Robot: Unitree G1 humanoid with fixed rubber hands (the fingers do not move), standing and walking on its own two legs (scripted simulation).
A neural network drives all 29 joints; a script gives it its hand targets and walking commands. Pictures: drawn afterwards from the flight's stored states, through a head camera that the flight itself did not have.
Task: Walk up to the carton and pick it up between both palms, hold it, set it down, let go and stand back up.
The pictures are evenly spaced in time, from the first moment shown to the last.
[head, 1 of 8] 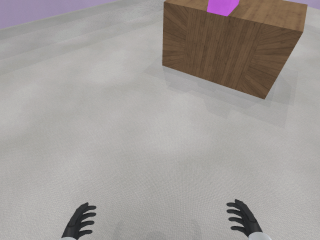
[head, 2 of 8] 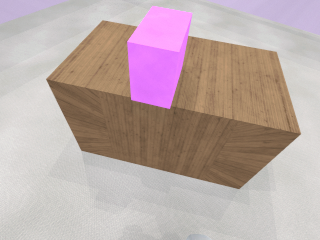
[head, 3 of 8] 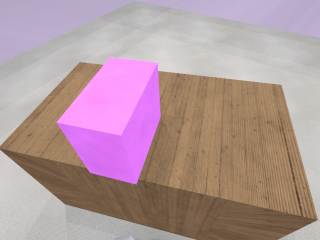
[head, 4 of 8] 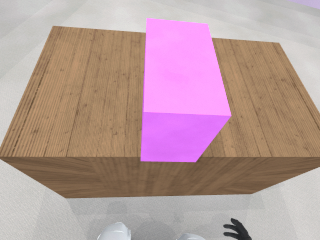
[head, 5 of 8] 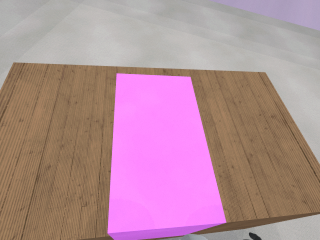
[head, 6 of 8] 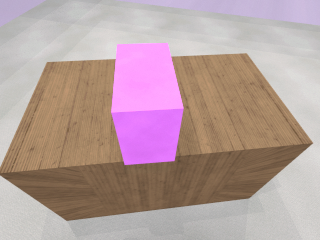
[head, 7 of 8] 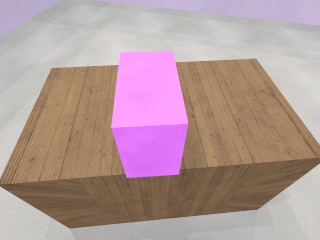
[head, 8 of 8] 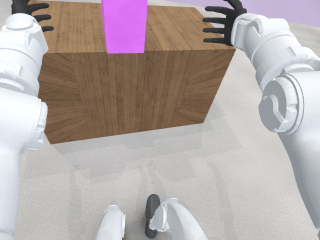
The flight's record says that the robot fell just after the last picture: yes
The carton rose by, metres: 0.00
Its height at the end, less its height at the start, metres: +0.00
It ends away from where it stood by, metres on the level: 0.00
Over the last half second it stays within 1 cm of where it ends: yes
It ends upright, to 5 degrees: yes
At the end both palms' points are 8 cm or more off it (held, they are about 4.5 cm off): yes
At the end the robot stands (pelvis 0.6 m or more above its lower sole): yes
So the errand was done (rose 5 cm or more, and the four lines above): no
